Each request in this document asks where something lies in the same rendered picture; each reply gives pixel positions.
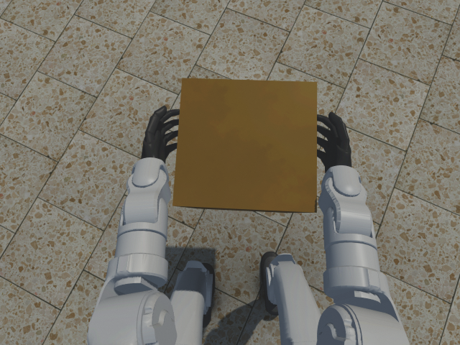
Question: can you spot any robot left upper arm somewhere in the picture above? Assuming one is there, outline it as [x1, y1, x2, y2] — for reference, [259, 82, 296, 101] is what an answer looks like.
[88, 290, 177, 345]

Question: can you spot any robot right upper arm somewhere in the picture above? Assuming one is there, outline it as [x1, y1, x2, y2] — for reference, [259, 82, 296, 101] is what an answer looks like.
[316, 303, 409, 345]

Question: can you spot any right robot forearm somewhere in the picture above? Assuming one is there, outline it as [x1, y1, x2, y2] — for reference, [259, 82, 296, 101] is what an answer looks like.
[318, 165, 410, 345]

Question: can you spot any robot thigh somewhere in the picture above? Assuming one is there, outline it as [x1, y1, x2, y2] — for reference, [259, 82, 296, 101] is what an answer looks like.
[266, 261, 321, 345]
[170, 267, 213, 345]

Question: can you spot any carton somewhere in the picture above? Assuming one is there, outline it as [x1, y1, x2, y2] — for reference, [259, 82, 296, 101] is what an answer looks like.
[172, 78, 317, 213]

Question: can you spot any left robot forearm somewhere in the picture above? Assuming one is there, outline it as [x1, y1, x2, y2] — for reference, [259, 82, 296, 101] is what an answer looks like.
[87, 157, 171, 345]

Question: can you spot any left robot hand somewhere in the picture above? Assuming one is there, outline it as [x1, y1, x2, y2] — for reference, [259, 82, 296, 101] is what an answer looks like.
[141, 106, 180, 163]

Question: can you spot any right robot thigh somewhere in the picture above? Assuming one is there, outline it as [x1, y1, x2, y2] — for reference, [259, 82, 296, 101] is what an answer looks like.
[266, 261, 321, 345]

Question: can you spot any left robot thigh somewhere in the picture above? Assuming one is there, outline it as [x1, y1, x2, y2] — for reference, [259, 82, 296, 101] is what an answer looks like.
[170, 267, 213, 345]

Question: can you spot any right robot hand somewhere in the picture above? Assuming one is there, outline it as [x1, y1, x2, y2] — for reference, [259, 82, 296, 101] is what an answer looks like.
[317, 112, 352, 173]

